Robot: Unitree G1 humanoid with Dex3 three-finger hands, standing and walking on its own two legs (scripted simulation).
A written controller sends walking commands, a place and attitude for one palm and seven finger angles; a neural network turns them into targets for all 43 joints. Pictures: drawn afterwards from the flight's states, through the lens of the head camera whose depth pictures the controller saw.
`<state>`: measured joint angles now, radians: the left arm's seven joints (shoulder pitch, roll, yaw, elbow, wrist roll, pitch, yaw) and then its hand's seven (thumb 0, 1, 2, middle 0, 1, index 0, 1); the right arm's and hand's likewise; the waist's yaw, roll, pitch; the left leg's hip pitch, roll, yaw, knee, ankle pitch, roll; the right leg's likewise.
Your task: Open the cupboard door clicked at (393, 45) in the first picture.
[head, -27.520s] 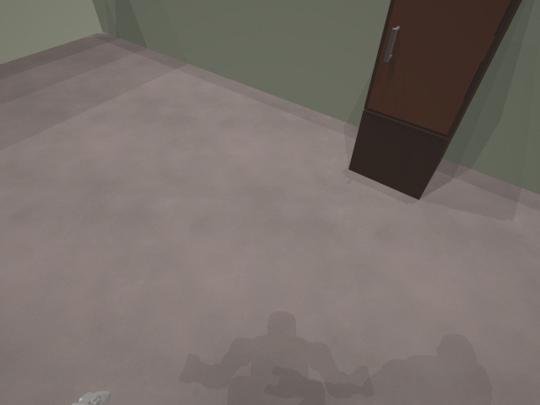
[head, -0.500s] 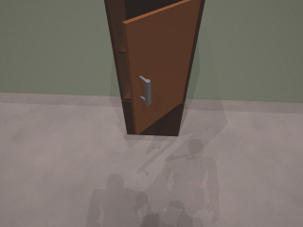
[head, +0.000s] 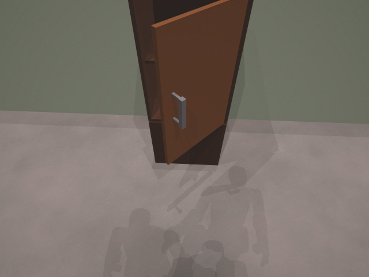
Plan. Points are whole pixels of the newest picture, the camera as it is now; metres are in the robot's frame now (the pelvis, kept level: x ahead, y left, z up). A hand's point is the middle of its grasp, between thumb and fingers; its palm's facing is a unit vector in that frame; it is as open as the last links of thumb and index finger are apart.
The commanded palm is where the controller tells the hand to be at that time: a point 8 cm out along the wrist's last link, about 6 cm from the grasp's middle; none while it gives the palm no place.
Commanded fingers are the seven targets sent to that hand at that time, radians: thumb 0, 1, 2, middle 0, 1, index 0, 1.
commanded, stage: walk to a spot facing it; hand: left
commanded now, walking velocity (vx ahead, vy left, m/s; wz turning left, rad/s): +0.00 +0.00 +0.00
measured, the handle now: (178, 111) +0.62 +0.06 -0.04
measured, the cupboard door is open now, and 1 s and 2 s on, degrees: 46 46 46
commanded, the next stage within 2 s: none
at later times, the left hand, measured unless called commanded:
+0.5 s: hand out of the picture +0.09 +0.15 -0.18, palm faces -0.11 -0.95 -0.29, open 7.4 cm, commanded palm none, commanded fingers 0.00 0.90 0.90 -0.20 -0.30 -0.20 -0.30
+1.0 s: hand out of the picture +0.15 +0.14 -0.18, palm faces -0.35 -0.90 -0.25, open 7.4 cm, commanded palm none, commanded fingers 0.00 0.90 0.90 -0.20 -0.30 -0.20 -0.30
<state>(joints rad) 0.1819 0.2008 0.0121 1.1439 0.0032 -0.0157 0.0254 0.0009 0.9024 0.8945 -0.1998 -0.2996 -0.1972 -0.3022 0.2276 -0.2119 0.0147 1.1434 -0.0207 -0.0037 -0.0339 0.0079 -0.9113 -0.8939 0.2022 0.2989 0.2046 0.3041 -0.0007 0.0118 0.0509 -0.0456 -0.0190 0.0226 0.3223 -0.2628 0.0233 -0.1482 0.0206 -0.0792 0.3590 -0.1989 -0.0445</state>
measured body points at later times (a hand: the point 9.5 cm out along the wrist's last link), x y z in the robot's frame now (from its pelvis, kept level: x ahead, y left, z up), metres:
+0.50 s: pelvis -0.01 -0.05 -0.03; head +0.04 -0.08 +0.42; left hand +0.10 +0.20 -0.16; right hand -0.03 -0.29 -0.20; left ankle -0.05 +0.10 -0.73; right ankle -0.01 -0.14 -0.75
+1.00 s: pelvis +0.03 -0.04 -0.01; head +0.09 -0.06 +0.43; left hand +0.17 +0.18 -0.16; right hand +0.06 -0.33 -0.14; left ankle +0.08 +0.08 -0.74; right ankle -0.01 -0.14 -0.75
